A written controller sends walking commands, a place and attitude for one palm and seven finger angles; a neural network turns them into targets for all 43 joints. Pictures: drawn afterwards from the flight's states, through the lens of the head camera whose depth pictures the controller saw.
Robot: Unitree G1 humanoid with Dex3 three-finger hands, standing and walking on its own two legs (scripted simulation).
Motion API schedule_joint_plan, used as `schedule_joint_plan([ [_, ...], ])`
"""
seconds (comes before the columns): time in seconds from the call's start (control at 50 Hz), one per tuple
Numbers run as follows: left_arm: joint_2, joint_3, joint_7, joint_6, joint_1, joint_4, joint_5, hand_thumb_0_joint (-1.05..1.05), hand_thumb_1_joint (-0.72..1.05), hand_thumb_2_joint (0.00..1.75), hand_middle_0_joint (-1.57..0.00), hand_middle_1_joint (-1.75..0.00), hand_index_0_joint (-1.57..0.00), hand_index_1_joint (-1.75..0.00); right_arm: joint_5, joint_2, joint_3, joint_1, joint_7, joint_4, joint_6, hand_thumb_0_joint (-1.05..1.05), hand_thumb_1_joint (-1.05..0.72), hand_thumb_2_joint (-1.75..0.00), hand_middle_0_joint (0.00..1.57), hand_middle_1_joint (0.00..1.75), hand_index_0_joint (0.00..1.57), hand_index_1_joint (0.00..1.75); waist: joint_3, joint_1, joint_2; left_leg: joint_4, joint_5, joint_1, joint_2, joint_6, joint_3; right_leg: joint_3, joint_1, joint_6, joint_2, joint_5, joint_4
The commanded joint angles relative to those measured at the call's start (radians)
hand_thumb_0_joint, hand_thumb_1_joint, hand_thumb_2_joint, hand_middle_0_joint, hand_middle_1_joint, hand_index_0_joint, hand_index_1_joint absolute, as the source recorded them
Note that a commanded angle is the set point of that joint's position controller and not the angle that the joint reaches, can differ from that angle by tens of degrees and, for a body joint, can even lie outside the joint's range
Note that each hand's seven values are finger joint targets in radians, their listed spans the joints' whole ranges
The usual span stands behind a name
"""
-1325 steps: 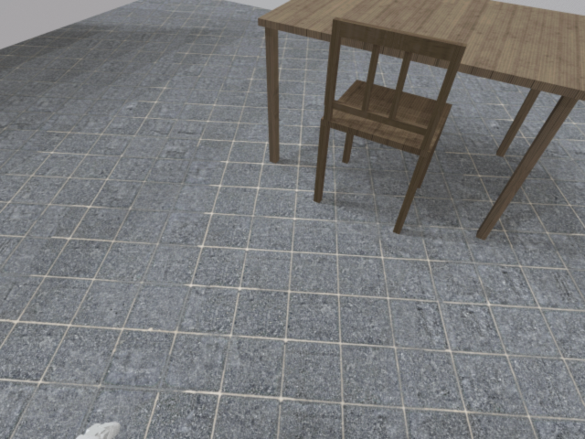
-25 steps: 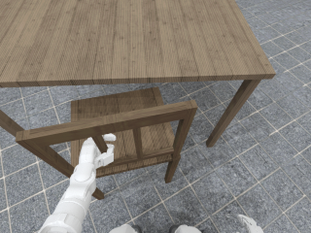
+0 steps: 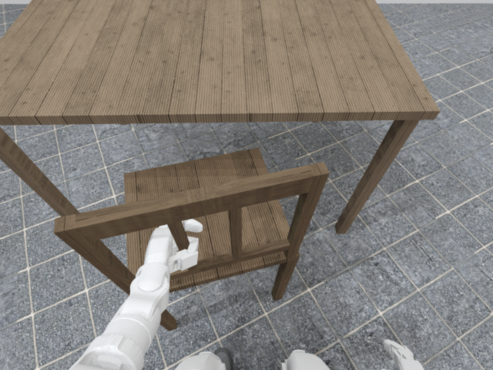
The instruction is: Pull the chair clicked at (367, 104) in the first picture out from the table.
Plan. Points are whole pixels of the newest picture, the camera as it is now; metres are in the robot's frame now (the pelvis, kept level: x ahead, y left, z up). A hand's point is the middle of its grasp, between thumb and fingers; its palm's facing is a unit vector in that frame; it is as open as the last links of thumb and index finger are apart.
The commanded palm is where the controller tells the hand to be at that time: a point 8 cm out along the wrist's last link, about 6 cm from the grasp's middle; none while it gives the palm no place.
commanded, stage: step backward, pulling the chair out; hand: left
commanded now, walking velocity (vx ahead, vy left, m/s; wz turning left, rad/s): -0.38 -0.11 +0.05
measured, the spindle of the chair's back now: (184, 245) +0.34 +0.13 -0.09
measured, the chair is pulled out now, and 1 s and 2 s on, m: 0.17 0.31 0.52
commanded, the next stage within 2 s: stop walking, hand still on the chair in 1.86 s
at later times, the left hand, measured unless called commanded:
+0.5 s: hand (197, 274) +0.28 +0.10 -0.07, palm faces +0.01 -0.98 -0.19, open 5.3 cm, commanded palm +0.25 +0.15 -0.07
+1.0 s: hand (194, 336) +0.18 +0.09 -0.07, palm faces -0.01 -0.98 -0.17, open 5.3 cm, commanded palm +0.17 +0.14 -0.06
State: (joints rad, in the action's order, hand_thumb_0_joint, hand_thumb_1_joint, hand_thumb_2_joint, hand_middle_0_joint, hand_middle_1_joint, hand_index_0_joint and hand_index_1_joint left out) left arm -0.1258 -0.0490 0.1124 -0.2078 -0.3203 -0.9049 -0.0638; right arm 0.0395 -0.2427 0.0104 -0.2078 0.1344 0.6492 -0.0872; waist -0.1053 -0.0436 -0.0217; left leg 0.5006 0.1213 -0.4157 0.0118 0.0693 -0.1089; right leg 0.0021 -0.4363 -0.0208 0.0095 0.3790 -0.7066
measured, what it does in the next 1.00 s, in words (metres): walks backwards: right foot, then left foot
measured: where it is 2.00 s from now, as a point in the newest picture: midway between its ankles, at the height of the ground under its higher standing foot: outside the picture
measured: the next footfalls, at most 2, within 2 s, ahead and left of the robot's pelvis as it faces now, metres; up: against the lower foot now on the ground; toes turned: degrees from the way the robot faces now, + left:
right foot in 0.14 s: +0.01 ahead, -0.17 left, +0.00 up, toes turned -6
left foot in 0.40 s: +0.02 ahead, +0.09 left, +0.00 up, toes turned -4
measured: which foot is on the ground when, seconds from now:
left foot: down 0.00-0.24, up 0.26-0.38, down 0.40-0.66, up 0.68-0.82, down 0.84-1.00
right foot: up 0.00-0.12, down 0.14-0.84, up 0.86-1.00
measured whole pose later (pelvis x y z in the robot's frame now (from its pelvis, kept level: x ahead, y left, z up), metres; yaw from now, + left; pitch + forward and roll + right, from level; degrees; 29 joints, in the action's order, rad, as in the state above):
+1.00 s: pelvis -0.13 -0.03 +0.00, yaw +1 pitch +2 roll -1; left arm -0.13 -0.06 0.11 -0.09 -0.27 -0.72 -0.03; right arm 0.01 -0.19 0.02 -0.17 0.08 0.66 -0.07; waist -0.15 -0.02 -0.03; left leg 0.53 0.24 -0.33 0.02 -0.02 0.07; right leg -0.05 -0.38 -0.01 0.02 0.32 -0.64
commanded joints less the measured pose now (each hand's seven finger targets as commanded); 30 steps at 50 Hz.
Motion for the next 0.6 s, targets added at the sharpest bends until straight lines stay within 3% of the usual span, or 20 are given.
schedule_joint_plan([
  [0.0, -0.122, 0.003, 0.017, -0.057, -0.257, 0.219, 0.048, 0.00, 0.90, 0.90, -0.50, -1.45, -0.50, -1.45, -0.025, -0.112, -0.021, 0.022, -0.003, -0.098, 0.060, 0.00, -0.90, -0.90, 0.20, 0.30, 0.20, 0.30, 0.355, 0.026, -0.147, -0.159, -0.088, 0.312, 0.334, 0.064, 0.328, 0.017, 0.048, -0.009, 0.036, 0.097, -0.004],
  [0.06, -0.132, 0.011, 0.011, -0.066, -0.240, 0.237, 0.061, 0.00, 0.90, 0.90, -0.50, -1.45, -0.50, -1.45, -0.033, -0.127, -0.031, -0.001, -0.012, -0.076, 0.092, 0.00, -0.90, -0.90, 0.20, 0.30, 0.20, 0.30, 0.378, 0.017, -0.204, -0.124, -0.164, 0.390, 0.315, 0.048, 0.293, -0.012, 0.078, -0.002, 0.023, 0.050, 0.113],
  [0.14, -0.151, 0.040, -0.007, -0.068, -0.173, 0.264, 0.070, 0.00, 0.90, 0.90, -0.50, -1.45, -0.50, -1.45, -0.035, -0.136, -0.043, 0.010, -0.030, -0.067, 0.105, 0.00, -0.90, -0.90, 0.20, 0.30, 0.20, 0.30, 0.390, 0.022, -0.239, -0.042, -0.216, 0.393, 0.272, 0.016, 0.243, -0.022, 0.146, -0.005, 0.029, -0.104, 0.300],
  [0.16, -0.160, 0.051, -0.010, -0.068, -0.156, 0.273, 0.072, 0.00, 0.90, 0.90, -0.50, -1.45, -0.50, -1.45, -0.033, -0.134, -0.048, 0.009, -0.030, -0.066, 0.106, 0.00, -0.90, -0.90, 0.20, 0.30, 0.20, 0.30, 0.405, 0.018, -0.188, -0.007, -0.203, 0.386, 0.234, -0.008, 0.209, -0.020, 0.170, -0.010, 0.040, -0.205, 0.342],
  [0.18, -0.201, 0.086, -0.009, -0.062, -0.109, 0.271, 0.068, 0.00, 0.90, 0.90, -0.50, -1.45, -0.50, -1.45, -0.027, -0.141, -0.058, 0.015, -0.027, -0.074, 0.108, 0.00, -0.90, -0.90, 0.20, 0.30, 0.20, 0.30, 0.417, 0.024, -0.111, 0.034, -0.104, 0.336, 0.186, -0.038, 0.165, -0.004, 0.207, -0.025, 0.069, -0.309, 0.347],
  [0.22, -0.229, 0.099, -0.007, -0.061, -0.110, 0.293, 0.060, 0.00, 0.90, 0.90, -0.50, -1.45, -0.50, -1.45, -0.014, -0.109, -0.055, 0.029, -0.014, -0.089, 0.099, 0.00, -0.90, -0.90, 0.20, 0.30, 0.20, 0.30, 0.387, 0.007, 0.171, 0.199, 0.192, 0.260, 0.065, -0.104, 0.069, 0.144, 0.141, -0.103, 0.259, -0.396, 0.360],
  [0.24, -0.238, 0.104, -0.003, -0.061, -0.131, 0.307, 0.061, 0.00, 0.90, 0.90, -0.50, -1.45, -0.50, -1.45, -0.011, -0.118, -0.054, 0.058, -0.008, -0.090, 0.096, 0.00, -0.90, -0.90, 0.20, 0.30, 0.20, 0.30, 0.355, 0.020, 0.205, 0.331, 0.267, 0.198, 0.033, -0.108, 0.102, 0.195, 0.114, -0.148, 0.339, -0.446, 0.376],
  [0.28, -0.240, 0.111, 0.001, -0.041, -0.132, 0.310, 0.070, 0.00, 0.90, 0.90, -0.50, -1.45, -0.50, -1.45, -0.026, -0.105, -0.036, 0.100, -0.006, -0.087, 0.098, 0.00, -0.90, -0.90, 0.20, 0.30, 0.20, 0.30, 0.351, 0.032, 0.122, 0.363, 0.306, 0.067, 0.017, -0.109, 0.165, 0.205, 0.229, -0.174, 0.375, -0.683, 0.333],
  [0.3, -0.253, 0.130, 0.006, -0.027, -0.133, 0.315, 0.072, 0.00, 0.90, 0.90, -0.50, -1.45, -0.50, -1.45, -0.027, -0.099, -0.026, 0.098, -0.005, -0.072, 0.101, 0.00, -0.90, -0.90, 0.20, 0.30, 0.20, 0.30, 0.349, 0.030, 0.101, 0.250, 0.299, 0.031, 0.032, -0.107, 0.192, 0.177, 0.325, -0.154, 0.365, -0.847, 0.269],
  [0.32, -0.252, 0.134, 0.010, -0.015, -0.128, 0.308, 0.072, 0.00, 0.90, 0.90, -0.50, -1.45, -0.50, -1.45, -0.022, -0.105, -0.020, 0.089, 0.000, -0.062, 0.099, 0.00, -0.90, -0.90, 0.20, 0.30, 0.20, 0.30, 0.353, 0.024, 0.098, 0.129, 0.227, 0.040, 0.045, -0.102, 0.199, 0.135, 0.381, -0.116, 0.335, -0.898, 0.210],
  [0.34, -0.250, 0.131, 0.013, -0.008, -0.143, 0.305, 0.071, 0.00, 0.90, 0.90, -0.50, -1.45, -0.50, -1.45, -0.019, -0.112, -0.017, 0.080, 0.007, -0.053, 0.096, 0.00, -0.90, -0.90, 0.20, 0.30, 0.20, 0.30, 0.358, 0.017, 0.109, 0.007, 0.083, 0.067, 0.059, -0.094, 0.188, 0.095, 0.412, -0.071, 0.288, -0.911, 0.153],
  [0.36, -0.247, 0.122, 0.014, -0.003, -0.160, 0.308, 0.070, 0.00, 0.90, 0.90, -0.50, -1.45, -0.50, -1.45, -0.017, -0.132, -0.026, 0.063, 0.014, -0.048, 0.090, 0.00, -0.90, -0.90, 0.20, 0.30, 0.20, 0.30, 0.381, 0.009, 0.093, -0.070, -0.245, 0.145, 0.089, -0.075, 0.194, 0.050, 0.390, -0.020, 0.227, -0.879, 0.102],
  [0.38, -0.246, 0.111, 0.015, 0.006, -0.176, 0.320, 0.070, 0.00, 0.90, 0.90, -0.50, -1.45, -0.50, -1.45, -0.018, -0.158, -0.040, 0.070, 0.014, -0.058, 0.081, 0.00, -0.90, -0.90, 0.20, 0.30, 0.20, 0.30, 0.361, 0.013, 0.004, -0.065, -0.538, 0.232, 0.150, -0.038, 0.259, 0.014, 0.295, 0.018, 0.157, -0.748, 0.080],
  [0.4, -0.207, 0.101, 0.011, 0.009, -0.154, 0.310, 0.067, 0.00, 0.90, 0.90, -0.50, -1.45, -0.50, -1.45, -0.020, -0.155, -0.048, 0.037, 0.001, -0.062, 0.064, 0.00, -0.90, -0.90, 0.20, 0.30, 0.20, 0.30, 0.399, 0.021, -0.037, -0.006, -0.731, 0.335, 0.198, -0.004, 0.302, 0.008, 0.223, 0.025, 0.107, -0.585, 0.070],
  [0.42, -0.166, 0.069, 0.003, 0.005, -0.158, 0.311, 0.069, 0.00, 0.90, 0.90, -0.50, -1.45, -0.50, -1.45, -0.019, -0.142, -0.046, 0.026, -0.016, -0.066, 0.056, 0.00, -0.90, -0.90, 0.20, 0.30, 0.20, 0.30, 0.421, 0.020, -0.045, 0.021, -0.774, 0.409, 0.216, 0.013, 0.304, 0.009, 0.188, 0.018, 0.079, -0.415, 0.107],
  [0.44, -0.153, 0.054, -0.003, -0.001, -0.166, 0.349, 0.072, 0.00, 0.90, 0.90, -0.50, -1.45, -0.50, -1.45, -0.023, -0.131, -0.043, 0.029, -0.023, -0.072, 0.056, 0.00, -0.90, -0.90, 0.20, 0.30, 0.20, 0.30, 0.447, 0.017, -0.116, 0.031, -0.864, 0.462, 0.214, 0.009, 0.304, -0.004, 0.178, 0.009, 0.075, -0.398, 0.112],
  [0.48, -0.154, 0.060, -0.012, 0.005, -0.123, 0.353, 0.070, 0.00, 0.90, 0.90, -0.50, -1.45, -0.50, -1.45, -0.034, -0.133, -0.047, 0.042, -0.034, -0.085, 0.054, 0.00, -0.90, -0.90, 0.20, 0.30, 0.20, 0.30, 0.464, 0.027, -0.195, 0.002, -0.860, 0.446, 0.234, 0.006, 0.327, -0.009, 0.189, -0.002, 0.061, -0.257, 0.086],
  [0.52, -0.136, 0.053, -0.013, 0.006, -0.077, 0.370, 0.063, 0.00, 0.90, 0.90, -0.50, -1.45, -0.50, -1.45, -0.034, -0.134, -0.050, 0.045, -0.048, -0.101, 0.048, 0.00, -0.90, -0.90, 0.20, 0.30, 0.20, 0.30, 0.427, 0.031, -0.236, -0.005, -0.761, 0.370, 0.240, 0.007, 0.320, -0.006, 0.221, -0.018, 0.062, -0.230, 0.121],
  [0.56, -0.163, 0.073, -0.015, 0.000, -0.042, 0.392, 0.060, 0.00, 0.90, 0.90, -0.50, -1.45, -0.50, -1.45, -0.031, -0.127, -0.049, 0.057, -0.050, -0.125, 0.045, 0.00, -0.90, -0.90, 0.20, 0.30, 0.20, 0.30, 0.403, 0.033, -0.213, 0.013, -0.531, 0.249, 0.210, -0.013, 0.287, 0.013, 0.301, -0.031, 0.092, -0.413, 0.184],
  [0.58, -0.189, 0.089, -0.015, 0.001, -0.010, 0.387, 0.055, 0.00, 0.90, 0.90, -0.50, -1.45, -0.50, -1.45, -0.027, -0.131, -0.052, 0.048, -0.045, -0.131, 0.042, 0.00, -0.90, -0.90, 0.20, 0.30, 0.20, 0.30, 0.403, 0.030, -0.150, 0.036, -0.392, 0.188, 0.174, -0.038, 0.264, 0.041, 0.352, -0.043, 0.124, -0.568, 0.222],
])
